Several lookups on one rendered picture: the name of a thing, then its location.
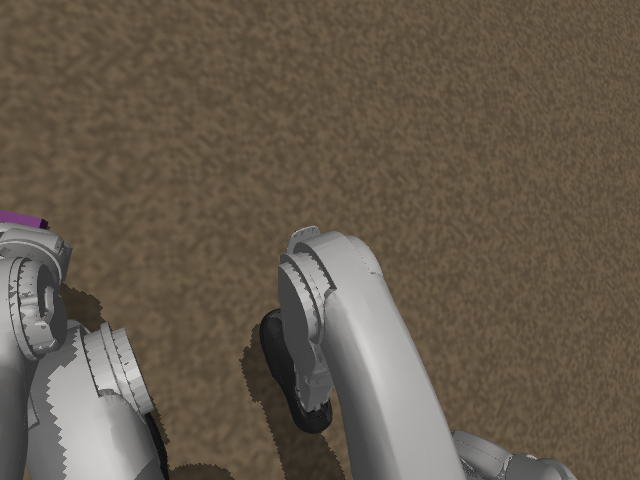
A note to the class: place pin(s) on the right robot hand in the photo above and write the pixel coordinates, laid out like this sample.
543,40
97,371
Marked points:
481,459

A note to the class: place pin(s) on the right robot arm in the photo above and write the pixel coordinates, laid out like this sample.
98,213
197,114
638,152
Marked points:
524,466

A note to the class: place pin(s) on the small box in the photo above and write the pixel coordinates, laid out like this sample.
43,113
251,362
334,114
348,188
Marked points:
6,216

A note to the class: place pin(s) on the left robot foot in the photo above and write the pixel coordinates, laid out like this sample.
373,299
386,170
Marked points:
158,444

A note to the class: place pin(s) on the right robot foot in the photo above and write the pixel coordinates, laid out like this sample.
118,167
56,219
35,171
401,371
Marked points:
281,366

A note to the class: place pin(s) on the left robot arm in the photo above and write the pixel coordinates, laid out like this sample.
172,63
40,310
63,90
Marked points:
33,322

